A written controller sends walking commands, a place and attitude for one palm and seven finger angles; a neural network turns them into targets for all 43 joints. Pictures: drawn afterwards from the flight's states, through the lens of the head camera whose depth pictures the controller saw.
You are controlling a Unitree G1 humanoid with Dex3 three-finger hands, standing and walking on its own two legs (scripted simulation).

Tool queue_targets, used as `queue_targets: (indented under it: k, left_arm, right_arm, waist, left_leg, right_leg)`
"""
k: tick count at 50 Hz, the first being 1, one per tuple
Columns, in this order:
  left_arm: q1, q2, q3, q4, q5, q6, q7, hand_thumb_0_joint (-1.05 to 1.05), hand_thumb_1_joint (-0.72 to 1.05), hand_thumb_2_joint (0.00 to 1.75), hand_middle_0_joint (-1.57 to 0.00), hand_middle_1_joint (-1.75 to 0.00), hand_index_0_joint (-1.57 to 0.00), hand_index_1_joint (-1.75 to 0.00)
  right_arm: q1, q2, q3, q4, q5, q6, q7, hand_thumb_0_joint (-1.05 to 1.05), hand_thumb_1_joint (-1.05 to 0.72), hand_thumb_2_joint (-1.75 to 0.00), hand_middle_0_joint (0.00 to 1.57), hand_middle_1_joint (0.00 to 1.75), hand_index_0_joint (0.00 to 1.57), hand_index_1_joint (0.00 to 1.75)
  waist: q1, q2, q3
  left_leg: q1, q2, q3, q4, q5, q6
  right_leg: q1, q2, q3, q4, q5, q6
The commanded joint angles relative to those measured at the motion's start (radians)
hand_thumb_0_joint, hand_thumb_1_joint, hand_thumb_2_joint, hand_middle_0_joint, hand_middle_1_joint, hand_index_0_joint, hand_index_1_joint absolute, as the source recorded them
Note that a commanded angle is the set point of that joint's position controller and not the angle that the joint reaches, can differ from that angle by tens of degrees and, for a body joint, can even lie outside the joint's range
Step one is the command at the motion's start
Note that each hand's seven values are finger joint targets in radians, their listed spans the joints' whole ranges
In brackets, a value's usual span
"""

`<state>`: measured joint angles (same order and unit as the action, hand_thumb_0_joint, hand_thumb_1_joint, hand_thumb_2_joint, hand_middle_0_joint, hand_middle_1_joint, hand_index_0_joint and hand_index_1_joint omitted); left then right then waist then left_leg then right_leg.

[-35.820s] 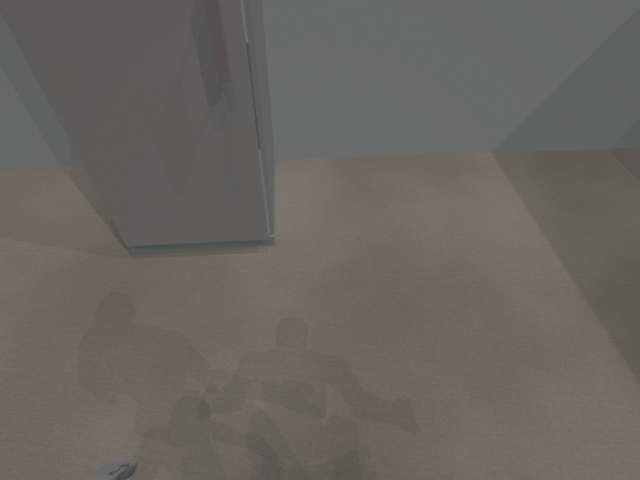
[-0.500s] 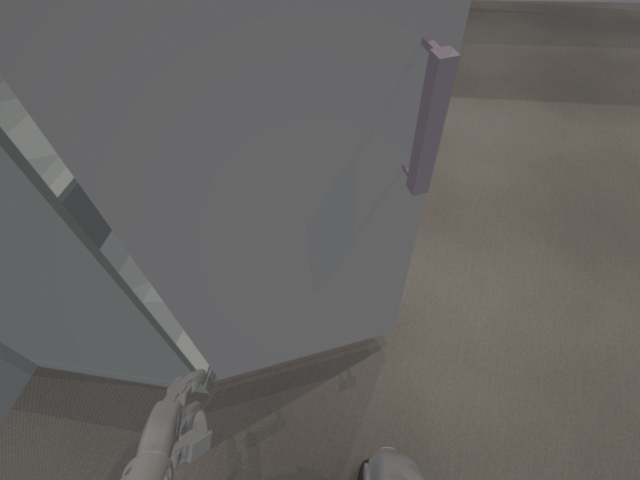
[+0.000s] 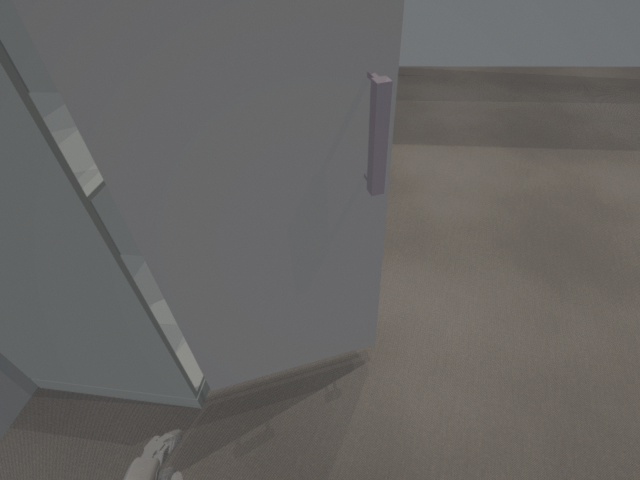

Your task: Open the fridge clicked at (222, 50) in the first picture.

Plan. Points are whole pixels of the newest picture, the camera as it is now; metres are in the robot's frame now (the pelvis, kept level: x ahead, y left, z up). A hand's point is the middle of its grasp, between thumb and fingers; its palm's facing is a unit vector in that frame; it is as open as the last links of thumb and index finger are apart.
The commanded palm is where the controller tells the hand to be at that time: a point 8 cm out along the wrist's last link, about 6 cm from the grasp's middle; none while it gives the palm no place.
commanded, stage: stop stepping back and stand still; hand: right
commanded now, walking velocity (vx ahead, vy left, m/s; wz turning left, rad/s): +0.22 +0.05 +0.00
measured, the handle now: (373, 135) +0.69 -0.09 +0.12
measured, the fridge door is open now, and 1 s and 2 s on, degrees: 66 66 66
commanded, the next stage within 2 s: let the arm hang, fingers relaxed in 0.46 s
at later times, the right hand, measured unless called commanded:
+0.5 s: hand out of the picture +0.16 -0.30 +0.16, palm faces +0.52 +0.78 -0.34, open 7.4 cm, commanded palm +0.10 -0.33 +0.18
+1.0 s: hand out of the picture -0.03 -0.22 -0.18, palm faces +0.11 +0.97 -0.20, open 7.0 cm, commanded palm none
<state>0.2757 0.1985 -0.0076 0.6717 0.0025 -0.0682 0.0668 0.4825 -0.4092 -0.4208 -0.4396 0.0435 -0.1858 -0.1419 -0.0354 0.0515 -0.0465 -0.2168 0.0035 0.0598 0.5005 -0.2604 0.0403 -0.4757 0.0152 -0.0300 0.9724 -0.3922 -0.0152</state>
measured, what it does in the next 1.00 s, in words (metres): steps on the spot: right foot, then left foot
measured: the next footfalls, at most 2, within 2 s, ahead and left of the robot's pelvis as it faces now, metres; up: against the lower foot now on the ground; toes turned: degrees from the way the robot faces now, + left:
right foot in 0.08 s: +0.06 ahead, -0.14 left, +0.00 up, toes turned -6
left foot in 0.34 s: +0.05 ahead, +0.10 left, +0.00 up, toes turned -3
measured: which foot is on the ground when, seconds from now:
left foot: down 0.00-0.08, up 0.10-0.32, down 0.34-1.00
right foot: up 0.00-0.06, down 0.08-1.00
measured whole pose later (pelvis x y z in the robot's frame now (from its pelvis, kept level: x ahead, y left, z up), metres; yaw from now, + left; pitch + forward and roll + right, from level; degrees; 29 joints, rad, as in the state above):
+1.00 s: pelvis -0.01 -0.03 +0.00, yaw -5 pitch +0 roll +1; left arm 0.34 0.15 0.00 1.01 0.02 0.02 0.02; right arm 0.32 -0.21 -0.02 1.01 -0.01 0.02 -0.02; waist 0.01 0.02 0.05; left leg -0.22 0.00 0.04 0.45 -0.23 -0.01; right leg -0.30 -0.01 -0.01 0.51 -0.21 -0.02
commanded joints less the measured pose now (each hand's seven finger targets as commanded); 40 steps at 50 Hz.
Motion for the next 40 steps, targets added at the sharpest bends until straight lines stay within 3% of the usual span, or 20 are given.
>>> queue_targets:
  k: [1,2,4,6,10,13,15,17,20,22,24,25,27,28,29,31,32,34,36,40]
  left_arm:
    - [-0.138,0.120,0.039,-0.171,0.004,-0.082,0.043,0.00,0.90,0.90,-0.20,-0.30,-0.20,-0.30]
    - [-0.123,0.130,0.039,-0.179,0.001,-0.099,0.044,0.00,0.90,0.90,-0.20,-0.30,-0.20,-0.30]
    - [-0.112,0.152,0.048,-0.216,-0.003,-0.128,0.038,0.00,0.90,0.90,-0.20,-0.30,-0.20,-0.30]
    - [-0.129,0.120,0.046,-0.195,0.005,-0.145,0.008,0.00,0.90,0.90,-0.20,-0.30,-0.20,-0.30]
    - [-0.142,0.106,0.037,-0.174,0.009,-0.131,-0.018,0.00,0.90,0.90,-0.20,-0.30,-0.20,-0.30]
    - [-0.124,0.126,0.052,-0.202,0.009,-0.097,0.001,0.00,0.90,0.90,-0.20,-0.30,-0.20,-0.30]
    - [-0.111,0.126,0.054,-0.204,0.003,-0.085,0.013,0.00,0.90,0.90,-0.20,-0.30,-0.20,-0.30]
    - [-0.108,0.120,0.055,-0.201,0.000,-0.072,0.015,0.00,0.90,0.90,-0.20,-0.30,-0.20,-0.30]
    - [-0.086,0.108,0.053,-0.150,-0.001,-0.080,0.010,0.00,0.90,0.90,-0.20,-0.30,-0.20,-0.30]
    - [-0.131,0.125,0.046,-0.160,-0.003,-0.076,0.022,0.00,0.90,0.90,-0.20,-0.30,-0.20,-0.30]
    - [-0.163,0.139,0.044,-0.183,0.000,-0.107,0.028,0.00,0.90,0.90,-0.20,-0.30,-0.20,-0.30]
    - [-0.161,0.121,0.042,-0.165,0.005,-0.123,0.019,0.00,0.90,0.90,-0.20,-0.30,-0.20,-0.30]
    - [-0.148,0.102,0.035,-0.154,0.009,-0.135,0.001,0.00,0.90,0.90,-0.20,-0.30,-0.20,-0.30]
    - [-0.173,0.281,0.119,0.060,0.035,-0.111,-0.058,0.00,0.90,0.90,-0.20,-0.30,-0.20,-0.30]
    - [-0.081,0.176,0.095,0.028,0.022,-0.042,-0.051,0.00,0.90,0.90,-0.20,-0.30,-0.20,-0.30]
    - [-0.058,0.109,0.068,0.002,0.012,-0.001,-0.056,0.00,0.90,0.90,-0.20,-0.30,-0.20,-0.30]
    - [-0.040,0.101,0.064,0.009,0.012,0.015,-0.064,0.00,0.90,0.90,-0.20,-0.30,-0.20,-0.30]
    - [-0.022,0.127,0.071,0.027,0.029,0.059,-0.066,0.00,0.90,0.90,-0.20,-0.30,-0.20,-0.30]
    - [-0.003,0.122,0.061,0.062,0.036,0.070,-0.065,0.00,0.90,0.90,-0.20,-0.30,-0.20,-0.30]
    - [-0.027,0.134,0.038,0.139,0.034,0.059,-0.050,0.00,0.90,0.90,-0.20,-0.30,-0.20,-0.30]
  right_arm:
    - [-0.230,-0.138,-0.001,-0.166,-0.023,-0.039,-0.027,0.00,-0.90,-0.90,0.20,0.30,0.20,0.30]
    - [-0.248,-0.141,0.000,-0.238,-0.021,-0.048,-0.032,0.00,-0.90,-0.90,0.20,0.30,0.20,0.30]
    - [-0.219,-0.199,-0.053,-0.370,-0.021,-0.081,-0.049,0.00,-0.90,-0.90,0.20,0.30,0.20,0.30]
    - [-0.158,-0.251,-0.118,-0.401,-0.011,-0.092,-0.030,0.00,-0.90,-0.90,0.20,0.30,0.20,0.30]
    - [0.024,-0.203,-0.136,-0.336,-0.019,-0.086,-0.028,0.00,-0.90,-0.90,0.20,0.30,0.20,0.30]
    - [0.013,-0.179,-0.118,-0.228,-0.019,-0.059,-0.025,0.00,-0.90,-0.90,0.20,0.30,0.20,0.30]
    - [-0.008,-0.161,-0.084,-0.157,-0.018,-0.042,-0.016,0.00,-0.90,-0.90,0.20,0.30,0.20,0.30]
    - [-0.090,-0.213,-0.110,-0.161,0.001,-0.045,-0.013,0.00,-0.90,-0.90,0.20,0.30,0.20,0.30]
    - [-0.113,-0.144,-0.071,-0.089,-0.001,-0.033,-0.019,0.00,-0.90,-0.90,0.20,0.30,0.20,0.30]
    - [-0.183,-0.132,-0.025,-0.197,-0.004,-0.043,-0.013,0.00,-0.90,-0.90,0.20,0.30,0.20,0.30]
    - [-0.213,-0.196,-0.079,-0.331,-0.008,-0.078,-0.024,0.00,-0.90,-0.90,0.20,0.30,0.20,0.30]
    - [-0.187,-0.217,-0.111,-0.337,-0.018,-0.088,-0.023,0.00,-0.90,-0.90,0.20,0.30,0.20,0.30]
    - [-0.089,-0.203,-0.118,-0.330,-0.028,-0.087,-0.021,0.00,-0.90,-0.90,0.20,0.30,0.20,0.30]
    - [-0.109,0.087,0.259,0.547,-0.110,0.105,0.112,0.00,-0.90,-0.90,0.20,0.30,0.20,0.30]
    - [-0.009,0.178,0.288,0.595,-0.092,0.179,0.136,0.00,-0.90,-0.90,0.20,0.30,0.20,0.30]
    - [-0.040,0.123,0.316,0.682,-0.089,0.180,0.140,0.00,-0.90,-0.90,0.20,0.30,0.20,0.30]
    - [-0.118,0.075,0.320,0.727,-0.086,0.181,0.143,0.00,-0.90,-0.90,0.20,0.30,0.20,0.30]
    - [-0.231,0.058,0.335,0.821,-0.079,0.198,0.136,0.00,-0.90,-0.90,0.20,0.30,0.20,0.30]
    - [-0.268,0.065,0.354,0.937,-0.075,0.203,0.129,0.00,-0.90,-0.90,0.20,0.30,0.20,0.30]
    - [-0.208,0.084,0.371,1.174,-0.064,0.200,0.131,0.00,-0.90,-0.90,0.20,0.30,0.20,0.30]
  waist:
    - [0.062,0.011,0.074]
    - [0.068,-0.076,0.048]
    - [0.052,-0.470,0.029]
    - [0.057,-0.297,0.060]
    - [0.022,-0.334,0.063]
    - [0.032,-0.314,0.015]
    - [0.032,-0.105,0.018]
    - [0.050,0.187,0.041]
    - [0.065,0.171,0.068]
    - [0.081,-0.045,0.076]
    - [0.054,-0.391,0.074]
    - [0.054,-0.346,0.082]
    - [0.033,-0.258,0.103]
    - [0.095,-0.206,0.139]
    - [0.051,-0.153,0.025]
    - [0.033,0.165,-0.051]
    - [0.061,0.221,0.003]
    - [0.084,0.203,0.111]
    - [0.090,0.128,0.118]
    - [0.030,-0.212,0.088]
  left_leg:
    - [-0.269,0.212,-0.191,-0.185,-0.467,0.115]
    - [-0.242,0.149,-0.140,-0.052,-0.426,0.088]
    - [-0.420,-0.055,0.017,0.451,-0.314,-0.019]
    - [-0.381,-0.013,-0.110,0.657,-0.219,-0.028]
    - [-0.084,-0.013,0.018,0.308,-0.140,-0.008]
    - [0.192,-0.082,0.105,0.046,-0.181,0.003]
    - [0.229,-0.011,-0.017,-0.136,-0.194,0.042]
    - [0.062,0.280,-0.467,-0.307,-0.215,0.186]
    - [-0.227,0.258,-0.346,-0.240,-0.414,0.147]
    - [-0.300,0.117,-0.151,-0.027,-0.381,0.069]
    - [-0.315,-0.042,-0.028,0.343,-0.278,-0.035]
    - [-0.215,-0.021,-0.097,0.434,-0.235,-0.033]
    - [-0.088,-0.001,-0.080,0.283,-0.185,-0.033]
    - [-0.217,0.049,-0.093,0.233,-0.165,-0.027]
    - [-0.125,0.039,-0.079,0.112,-0.066,-0.033]
    - [0.017,0.145,-0.183,-0.059,0.098,0.014]
    - [-0.099,0.233,-0.248,-0.139,-0.067,0.069]
    - [-0.270,0.198,-0.232,-0.196,-0.303,0.091]
    - [-0.261,0.155,-0.183,-0.127,-0.164,0.074]
    - [-0.030,0.034,-0.093,-0.021,-0.057,0.000]
  right_leg:
    - [0.258,-0.043,-0.035,-0.352,-0.054,-0.037]
    - [0.326,-0.026,-0.040,-0.528,-0.052,-0.039]
    - [0.432,-0.343,0.520,-0.794,-0.169,-0.163]
    - [0.204,-0.366,0.624,-0.883,-0.374,-0.195]
    - [0.015,-0.251,0.252,-0.854,-0.322,-0.103]
    - [-0.049,-0.191,0.136,-0.761,-0.329,-0.057]
    - [-0.054,-0.103,0.069,-0.485,-0.211,-0.045]
    - [-0.074,-0.005,-0.018,-0.025,-0.022,-0.010]
    - [0.175,-0.088,0.054,-0.208,-0.062,-0.022]
    - [0.340,-0.050,0.016,-0.479,-0.010,-0.028]
    - [0.294,-0.310,0.506,-0.814,-0.259,-0.133]
    - [0.141,-0.333,0.546,-0.888,-0.417,-0.151]
    - [0.049,-0.284,0.407,-0.849,-0.292,-0.148]
    - [0.081,-0.204,0.316,-0.572,0.164,-0.111]
    - [0.143,-0.178,0.183,-0.487,0.356,-0.080]
    - [0.048,-0.083,0.094,-0.342,0.115,-0.025]
    - [0.058,-0.032,0.057,-0.289,-0.019,-0.004]
    - [0.110,-0.024,0.033,-0.247,0.023,-0.011]
    - [0.185,-0.052,0.065,-0.359,0.163,-0.027]
    - [0.069,-0.144,0.219,-0.621,0.092,-0.064]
